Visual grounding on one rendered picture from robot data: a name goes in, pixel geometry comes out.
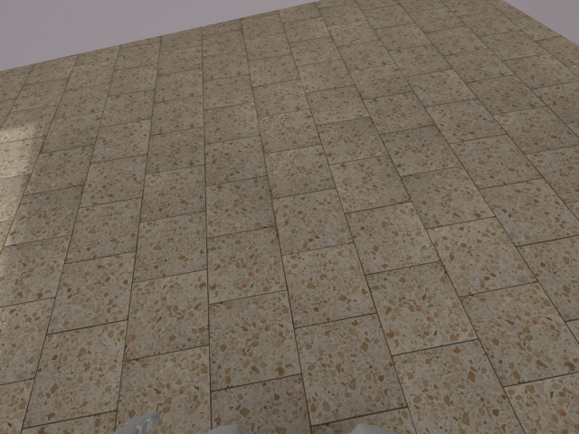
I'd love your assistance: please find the left robot hand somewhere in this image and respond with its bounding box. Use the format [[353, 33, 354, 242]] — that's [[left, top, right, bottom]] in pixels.
[[114, 413, 160, 434]]

